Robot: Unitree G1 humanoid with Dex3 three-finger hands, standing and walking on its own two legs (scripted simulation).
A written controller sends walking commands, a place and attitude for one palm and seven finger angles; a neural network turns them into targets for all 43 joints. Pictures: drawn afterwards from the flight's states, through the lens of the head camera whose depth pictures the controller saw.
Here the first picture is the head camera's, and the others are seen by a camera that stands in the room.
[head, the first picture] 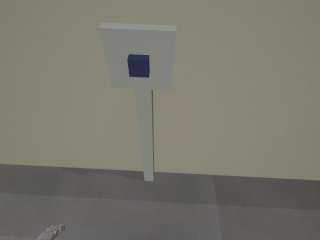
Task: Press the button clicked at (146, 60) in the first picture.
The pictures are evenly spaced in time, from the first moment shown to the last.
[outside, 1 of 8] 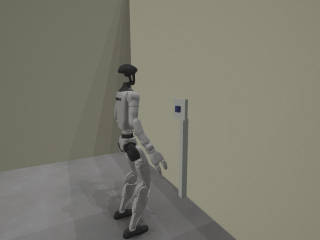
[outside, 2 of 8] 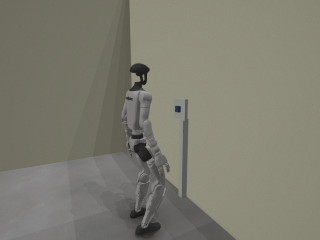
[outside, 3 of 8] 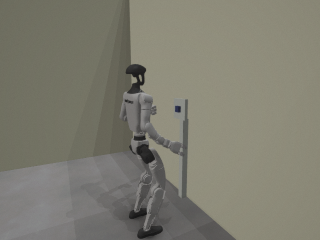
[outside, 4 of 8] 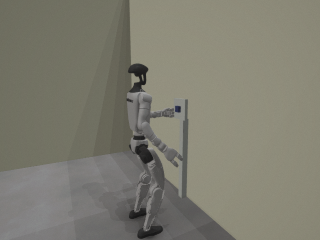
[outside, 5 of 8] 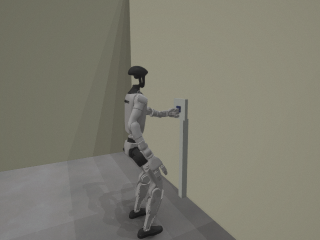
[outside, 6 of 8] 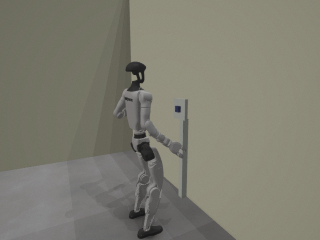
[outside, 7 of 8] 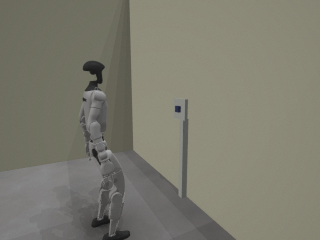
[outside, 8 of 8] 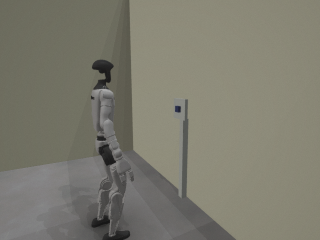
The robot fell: no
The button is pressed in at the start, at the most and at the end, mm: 0 13 0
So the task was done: yes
